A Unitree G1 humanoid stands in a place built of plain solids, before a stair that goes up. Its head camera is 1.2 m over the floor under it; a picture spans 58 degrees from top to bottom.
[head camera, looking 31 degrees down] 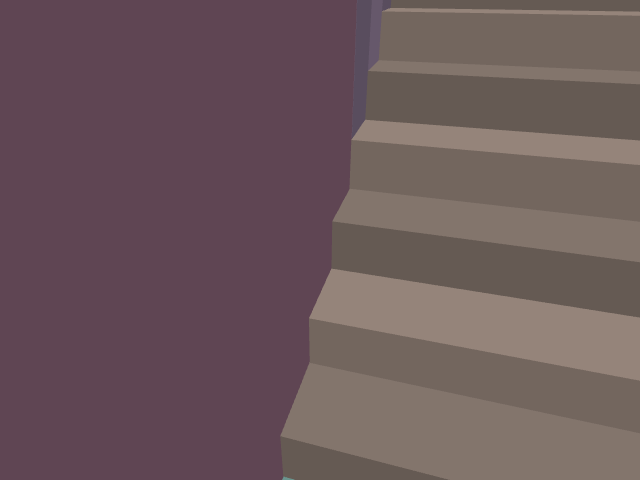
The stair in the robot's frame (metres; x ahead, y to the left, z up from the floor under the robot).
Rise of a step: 0.18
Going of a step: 0.26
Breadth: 1.10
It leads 16 degrees to the right of straight ahead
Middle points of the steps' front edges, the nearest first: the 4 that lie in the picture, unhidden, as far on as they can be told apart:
0.80 -0.50 0.36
1.06 -0.57 0.55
1.31 -0.64 0.73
1.56 -0.71 0.91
